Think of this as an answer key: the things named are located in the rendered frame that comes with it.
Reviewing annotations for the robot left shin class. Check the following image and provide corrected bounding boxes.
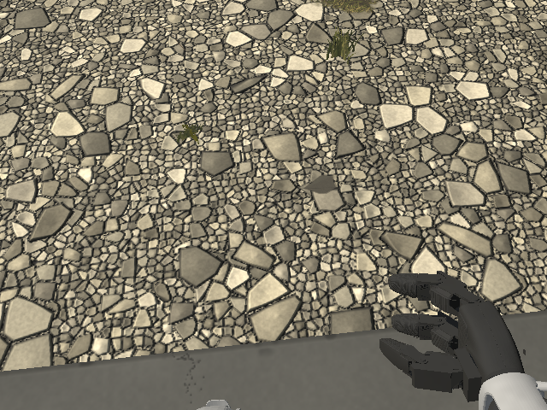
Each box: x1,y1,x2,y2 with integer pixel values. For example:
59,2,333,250
206,400,231,408

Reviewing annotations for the robot right forearm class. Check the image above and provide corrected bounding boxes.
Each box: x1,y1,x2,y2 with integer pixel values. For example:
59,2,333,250
479,372,547,410

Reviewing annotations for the robot right hand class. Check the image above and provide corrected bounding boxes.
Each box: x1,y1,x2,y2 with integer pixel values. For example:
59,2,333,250
379,271,526,402

